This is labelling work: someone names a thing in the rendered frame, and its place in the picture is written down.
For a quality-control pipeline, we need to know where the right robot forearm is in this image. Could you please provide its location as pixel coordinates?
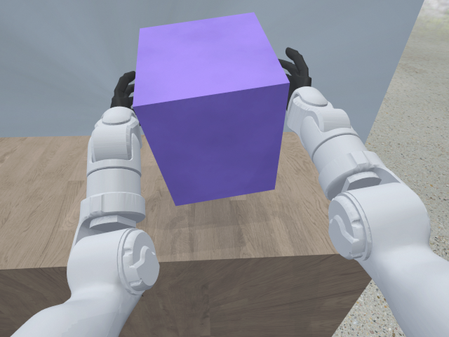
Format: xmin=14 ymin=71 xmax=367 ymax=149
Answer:
xmin=287 ymin=86 xmax=431 ymax=236

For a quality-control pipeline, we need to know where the robot left hand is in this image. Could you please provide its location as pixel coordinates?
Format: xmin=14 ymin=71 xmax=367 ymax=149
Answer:
xmin=110 ymin=71 xmax=140 ymax=123

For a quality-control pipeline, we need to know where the carton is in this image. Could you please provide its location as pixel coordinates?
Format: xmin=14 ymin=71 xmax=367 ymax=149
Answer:
xmin=133 ymin=12 xmax=290 ymax=206

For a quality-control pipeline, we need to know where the robot right hand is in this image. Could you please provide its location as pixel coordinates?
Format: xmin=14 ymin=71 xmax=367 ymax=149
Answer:
xmin=278 ymin=47 xmax=311 ymax=110

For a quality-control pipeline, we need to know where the left robot upper arm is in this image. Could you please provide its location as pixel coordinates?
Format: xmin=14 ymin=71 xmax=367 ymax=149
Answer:
xmin=11 ymin=227 xmax=160 ymax=337

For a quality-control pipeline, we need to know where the left robot forearm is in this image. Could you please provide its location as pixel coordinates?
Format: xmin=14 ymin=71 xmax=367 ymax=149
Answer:
xmin=67 ymin=107 xmax=145 ymax=284

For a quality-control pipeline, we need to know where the right robot upper arm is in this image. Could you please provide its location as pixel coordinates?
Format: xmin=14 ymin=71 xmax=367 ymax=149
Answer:
xmin=328 ymin=183 xmax=449 ymax=337

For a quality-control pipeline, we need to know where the pedestal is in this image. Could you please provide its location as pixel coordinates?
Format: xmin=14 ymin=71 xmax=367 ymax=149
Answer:
xmin=0 ymin=132 xmax=372 ymax=337

